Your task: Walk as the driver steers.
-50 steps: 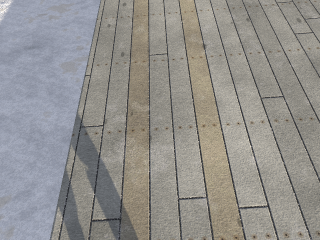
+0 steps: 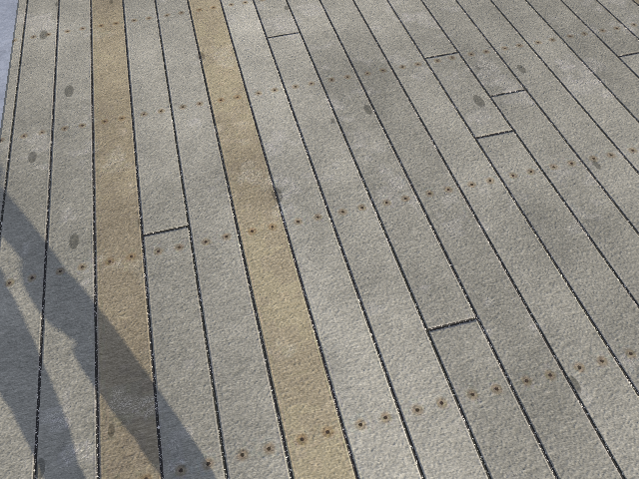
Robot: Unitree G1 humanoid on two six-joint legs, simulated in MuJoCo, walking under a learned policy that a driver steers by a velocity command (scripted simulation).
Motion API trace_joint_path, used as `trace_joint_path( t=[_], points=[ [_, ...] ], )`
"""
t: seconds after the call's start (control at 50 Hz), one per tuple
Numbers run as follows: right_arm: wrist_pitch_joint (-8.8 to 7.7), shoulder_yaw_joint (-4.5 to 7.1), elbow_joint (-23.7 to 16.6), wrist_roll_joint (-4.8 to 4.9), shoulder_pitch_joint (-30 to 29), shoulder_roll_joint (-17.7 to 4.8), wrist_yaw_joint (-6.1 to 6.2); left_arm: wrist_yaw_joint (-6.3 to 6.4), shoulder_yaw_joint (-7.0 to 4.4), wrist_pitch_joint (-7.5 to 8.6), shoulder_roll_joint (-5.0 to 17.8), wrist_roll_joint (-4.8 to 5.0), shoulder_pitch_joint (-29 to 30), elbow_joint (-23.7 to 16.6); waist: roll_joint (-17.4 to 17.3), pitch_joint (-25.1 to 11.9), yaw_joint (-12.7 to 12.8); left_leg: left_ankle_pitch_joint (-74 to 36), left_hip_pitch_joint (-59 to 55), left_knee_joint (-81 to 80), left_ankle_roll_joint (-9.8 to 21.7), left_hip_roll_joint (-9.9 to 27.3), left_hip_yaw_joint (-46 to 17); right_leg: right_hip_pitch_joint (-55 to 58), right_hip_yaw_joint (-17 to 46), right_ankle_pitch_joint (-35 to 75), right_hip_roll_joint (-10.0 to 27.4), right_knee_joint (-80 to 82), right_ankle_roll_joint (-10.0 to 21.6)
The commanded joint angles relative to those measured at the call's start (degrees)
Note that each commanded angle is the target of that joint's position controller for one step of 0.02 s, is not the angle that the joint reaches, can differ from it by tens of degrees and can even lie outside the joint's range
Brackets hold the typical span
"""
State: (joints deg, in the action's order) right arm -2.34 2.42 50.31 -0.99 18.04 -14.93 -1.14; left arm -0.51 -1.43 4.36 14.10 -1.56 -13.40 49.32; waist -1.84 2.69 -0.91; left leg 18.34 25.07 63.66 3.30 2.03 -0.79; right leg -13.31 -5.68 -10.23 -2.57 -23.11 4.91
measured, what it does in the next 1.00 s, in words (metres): walks ahead, turning left: left foot, then right foot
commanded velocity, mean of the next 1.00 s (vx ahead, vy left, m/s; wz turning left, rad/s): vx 0.50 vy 0.00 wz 0.47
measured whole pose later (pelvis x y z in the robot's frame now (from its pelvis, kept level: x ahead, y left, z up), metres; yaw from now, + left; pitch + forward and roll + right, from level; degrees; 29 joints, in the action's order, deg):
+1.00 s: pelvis +0.55 +0.10 -0.01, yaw +31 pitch +1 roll +0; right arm -2.5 3.9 48.7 -1.1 20.5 -17.3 -0.4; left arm -0.1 -1.6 3.9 14.7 -2.2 -7.9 43.3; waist -1.5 2.0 -2.6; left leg 22.8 16.3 62.4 4.7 -5.9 -5.8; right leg -21.0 -1.4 -10.0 -1.3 -29.9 2.1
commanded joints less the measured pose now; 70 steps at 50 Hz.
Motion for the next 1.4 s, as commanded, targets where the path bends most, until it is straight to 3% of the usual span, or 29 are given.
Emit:
trace_joint_path(
  t=[0.02,0.18,0.26,0.32,0.36,0.38,0.4,0.42,0.44,0.46,0.5,0.54,0.58,0.7,0.78,0.84,0.88,0.9,0.92,0.94,0.96,0.98,1.02,1.1,1.22,1.3,1.34,1.38,1.4],
  points=[
    [1.17,0.87,-1.44,-0.65,3.75,-2.8,-0.84,0.27,-1.41,2.04,5.59,0.56,-3.52,-0.61,5.83,-1.41,-0.67,-4.59,7.0,0.11,-0.66,2.5,-2.42,5.48,12.12,11.8,15.92,15.09,5.32],
    [0.98,-0.2,-6.27,-0.57,-12.41,-0.89,-1.76,0.89,-1.35,2.2,5.51,0.6,-8.37,2.65,4.81,2.57,2.37,-19.44,12.95,-18.01,-1.25,2.23,2.4,10.13,-0.16,19.77,13.92,16.42,3.14],
    [0.75,-0.71,-8.96,-0.87,-18.15,-0.81,-2.22,1.77,-1.44,1.44,6.36,0.31,-12.4,4.93,4.81,3.4,4.03,-16.36,12.33,-25.91,1.33,0.69,6.81,17.64,-3.11,28.7,15.93,12.74,2.39],
    [0.87,-0.13,-8.45,-1.09,-14.41,-2.04,-1.79,2.42,-1.84,0.65,8.3,0.0,-11.22,5.18,6.86,0.16,1.36,-8.37,4.99,-27.87,4.92,-3.83,10.06,21.41,-5.95,51.96,16.77,2.42,1.39],
    [0.42,1.27,-5.39,-1.42,-3.63,-4.44,-1.28,2.57,-2.37,-0.37,9.96,-0.2,-10.27,4.7,7.0,-6.22,-3.37,-4.5,-7.83,-31.18,8.08,-7.5,9.87,19.11,-7.06,55.45,16.76,-15.16,1.12],
    [0.12,2.78,-2.64,-2.12,5.81,-7.6,-0.64,2.41,-2.4,-0.48,10.06,0.02,-8.75,3.47,3.96,-11.04,-8.15,-4.33,-21.97,-35.26,11.04,-4.37,3.43,9.17,-7.59,42.49,15.29,-30.26,-0.32],
    [0.46,4.92,-2.86,-2.15,7.78,-14.83,0.35,1.22,-1.12,0.06,3.74,0.91,-11.36,-0.16,-9.08,-17.03,-5.53,-4.48,-41.17,-36.44,19.39,13.39,-23.99,-15.1,-7.39,-2.25,6.28,-52.6,-3.53],
    [1.18,5.18,-3.39,0.12,7.44,-15.52,0.27,0.77,-1.99,0.8,7.28,0.61,-5.83,-2.51,-6.41,-20.0,-6.48,-6.2,-44.61,-45.79,23.6,18.14,-43.67,-26.83,4.97,-19.4,-0.54,-62.24,-4.31],
    [1.45,4.92,-3.06,0.6,4.31,-14.03,0.78,0.47,-1.77,1.56,7.1,0.55,-1.06,-4.09,-1.93,-10.99,-5.51,-8.56,-38.87,-47.08,21.34,16.69,-33.58,-32.07,8.64,-13.52,4.2,-60.21,-3.8],
    [1.32,4.13,-3.07,0.75,1.57,-10.53,0.98,0.44,-1.5,2.15,6.77,0.84,-0.95,-4.19,1.79,-5.75,-3.23,-13.5,-30.67,-48.17,18.69,14.76,-27.5,-29.74,8.09,-9.09,6.43,-54.49,-3.83],
    [0.62,3.1,-3.27,0.98,-2.43,-6.98,1.28,0.55,-1.55,0.71,6.12,-0.54,-2.48,-3.71,3.61,-1.53,1.41,-23.17,-19.19,-49.81,14.78,8.89,-18.67,-22.17,8.07,-7.99,8.57,-46.35,-5.22],
    [-0.57,2.89,-3.35,1.13,-2.26,-6.95,1.05,0.13,-1.4,-1.41,4.94,-1.46,-3.63,-3.77,2.37,-2.82,2.68,-28.09,-16.11,-50.28,14.24,6.22,-15.24,-18.79,7.23,-7.86,8.52,-42.53,-6.64],
    [-1.13,3.34,-2.98,1.07,-0.65,-8.65,0.91,-0.18,-1.22,-2.34,4.2,-1.37,-1.31,-5.05,1.3,-2.43,2.53,-28.2,-14.4,-51.13,13.69,4.56,-13.68,-19.66,6.11,-4.86,8.47,-37.92,-7.74],
    [-0.72,3.69,-2.32,0.92,5.95,-9.24,0.96,-0.62,-0.73,-2.29,4.32,-0.71,12.54,-10.02,-1.65,-0.6,-2.8,-25.22,-18.88,-50.42,10.35,2.93,-15.44,-24.31,5.95,7.69,6.99,-21.24,-8.64],
    [-0.47,3.83,-2.39,0.17,8.66,-9.89,1.44,-0.81,-0.35,-1.44,4.99,-0.16,18.08,-12.54,-2.15,-0.62,-4.8,-30.34,-23.86,-46.56,9.79,4.3,-18.21,-23.44,6.22,7.85,4.63,-14.1,-7.62],
    [-0.56,4.19,-3.84,-0.18,5.13,-11.34,1.98,-0.51,-0.85,-0.62,7.06,0.14,13.18,-12.08,-3.23,-1.35,-1.26,-33.49,-21.75,-42.37,7.13,5.04,-20.57,-12.36,7.28,3.33,2.87,-7.78,-5.56],
    [-1.25,3.95,-3.94,0.2,3.41,-11.08,1.4,0.51,-2.08,0.46,9.57,-0.29,0.08,-8.14,0.04,-7.35,4.91,-39.37,-18.44,-28.17,4.73,1.07,-17.05,5.34,6.3,2.91,2.04,-2.59,-2.77],
    [-1.83,2.78,-5.08,0.76,4.29,-7.33,0.93,1.44,-2.97,0.99,13.18,-1.52,-8.64,-7.52,5.47,-15.13,8.0,-27.49,-12.45,-13.24,3.28,-2.31,-12.96,17.63,17.59,-7.68,13.17,-0.63,0.27],
    [-1.79,1.83,-6.39,2.28,11.87,-2.42,0.85,1.64,-4.32,0.3,18.67,-2.25,-9.81,-7.27,19.49,-20.73,3.89,10.32,4.65,2.02,1.1,-11.8,-6.53,29.92,45.18,-12.33,27.38,5.56,7.78],
    [-1.15,2.06,-4.53,0.19,11.44,-6.71,1.27,1.06,-3.92,-0.42,14.43,-0.93,-7.16,-7.0,12.16,-16.27,2.95,10.89,10.45,7.75,1.71,-7.74,-7.41,24.72,51.01,-19.1,26.71,7.82,9.05],
    [-0.92,2.22,-4.27,-0.35,7.45,-7.16,0.93,0.67,-2.77,-0.45,9.28,-0.37,-3.17,-7.63,5.27,-8.29,2.41,5.21,10.5,7.75,1.58,-5.39,-7.66,16.83,41.53,-18.47,23.89,8.45,8.02],
    [-0.97,1.91,-4.96,-0.5,4.1,-6.37,0.49,0.33,-2.09,-0.27,6.59,-0.42,-0.91,-7.32,3.01,-4.61,2.04,1.88,9.53,5.14,1.29,-3.78,-7.02,11.56,33.67,-11.48,20.71,9.21,6.78],
    [-0.25,1.65,-5.58,-1.34,2.49,-5.45,-0.4,0.37,-1.65,0.36,5.51,-0.17,-1.36,-5.55,7.52,-2.48,0.76,0.42,6.98,1.07,0.38,-1.99,-6.17,6.71,23.66,0.31,16.03,10.63,4.86],
    [0.56,1.03,-6.49,-1.63,-0.41,-4.3,-1.17,-0.24,-2.1,1.98,6.83,0.77,-5.15,-2.64,7.73,-2.72,0.17,-1.99,8.86,-2.99,-1.04,-1.75,-4.67,6.93,17.42,12.25,15.5,12.48,6.66],
    [0.06,-1.24,-10.7,-1.13,-14.55,-1.72,-1.82,-0.42,-2.2,1.31,7.07,1.06,-8.92,0.17,7.37,0.36,2.81,-12.6,7.65,-21.5,-2.44,1.76,2.18,5.59,10.22,12.58,12.89,15.97,5.88],
    [-0.18,-1.14,-11.73,-0.84,-17.69,-3.22,-1.17,-0.24,-2.72,0.87,8.88,0.99,-11.89,1.88,7.21,0.33,3.39,-11.91,3.27,-28.3,-1.03,0.69,3.67,9.27,10.02,17.61,15.16,13.12,4.64],
    [-0.39,-0.94,-11.42,-1.08,-16.24,-3.38,-0.73,-0.07,-2.8,0.24,9.24,0.99,-12.54,2.81,7.02,0.16,2.33,-8.46,-0.55,-31.29,0.42,-0.71,4.5,11.22,9.49,22.41,15.94,9.17,3.8],
    [-1.26,0.19,-7.09,-1.86,-4.57,-4.84,-0.02,-0.08,-2.44,-0.49,8.29,1.2,-12.86,3.33,3.26,-5.76,-2.59,-9.35,-16.75,-37.1,2.76,-3.36,5.24,9.24,5.63,31.58,12.29,-6.66,1.54],
    [-1.74,1.39,-4.99,-2.82,5.46,-8.7,0.63,-0.04,-1.76,-0.44,6.45,1.28,-11.78,1.58,-1.6,-12.23,-6.76,-5.74,-30.07,-38.36,5.5,6.25,-5.26,0.27,3.16,19.27,9.55,-21.3,0.0]
  ],
)
Velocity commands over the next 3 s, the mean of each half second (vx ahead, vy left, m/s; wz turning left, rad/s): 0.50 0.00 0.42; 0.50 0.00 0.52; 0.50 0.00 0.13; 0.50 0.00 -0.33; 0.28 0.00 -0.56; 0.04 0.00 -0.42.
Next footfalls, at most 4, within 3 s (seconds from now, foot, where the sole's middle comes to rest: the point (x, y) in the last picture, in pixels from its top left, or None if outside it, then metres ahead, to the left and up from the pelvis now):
0.38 left None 0.34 0.12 -0.78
0.90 right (313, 386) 0.69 0.07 -0.78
1.40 left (178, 360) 0.76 0.38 -0.78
1.96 right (198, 250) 1.09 0.37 -0.78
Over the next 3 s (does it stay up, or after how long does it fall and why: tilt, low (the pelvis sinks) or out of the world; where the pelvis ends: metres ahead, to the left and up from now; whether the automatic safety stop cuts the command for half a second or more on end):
stays up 1.15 0.44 0.00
